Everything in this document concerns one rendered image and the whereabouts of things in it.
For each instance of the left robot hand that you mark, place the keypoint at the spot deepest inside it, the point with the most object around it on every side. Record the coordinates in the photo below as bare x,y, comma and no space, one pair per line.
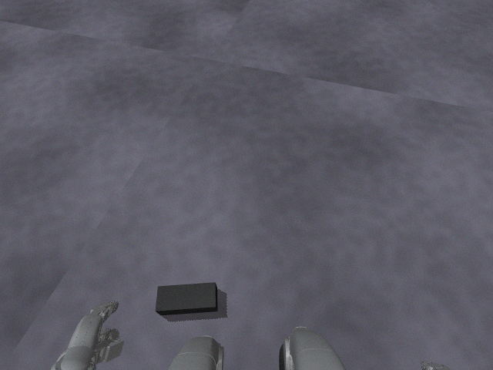
106,342

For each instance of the left robot arm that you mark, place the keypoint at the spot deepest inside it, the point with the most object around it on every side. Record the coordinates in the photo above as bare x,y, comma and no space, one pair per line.
76,358

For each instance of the carton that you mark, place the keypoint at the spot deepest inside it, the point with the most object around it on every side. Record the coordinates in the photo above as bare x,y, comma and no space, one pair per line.
186,299

